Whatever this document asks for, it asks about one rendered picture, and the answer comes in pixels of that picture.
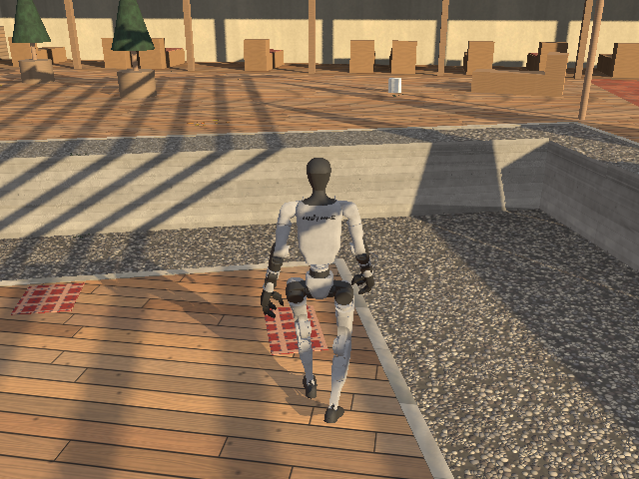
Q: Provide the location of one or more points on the robot right upper arm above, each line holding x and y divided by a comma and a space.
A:
350, 211

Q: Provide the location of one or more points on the robot right forearm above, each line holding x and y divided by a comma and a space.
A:
364, 262

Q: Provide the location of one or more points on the robot left upper arm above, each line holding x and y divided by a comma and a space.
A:
287, 211

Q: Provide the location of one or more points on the robot left forearm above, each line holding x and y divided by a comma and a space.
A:
273, 271

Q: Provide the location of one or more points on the left robot hand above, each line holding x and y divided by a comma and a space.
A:
267, 304

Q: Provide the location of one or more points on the robot left thigh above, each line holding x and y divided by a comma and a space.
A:
297, 298

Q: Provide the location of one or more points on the right robot hand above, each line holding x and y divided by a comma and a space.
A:
360, 279

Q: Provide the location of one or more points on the robot right foot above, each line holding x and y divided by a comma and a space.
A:
331, 416

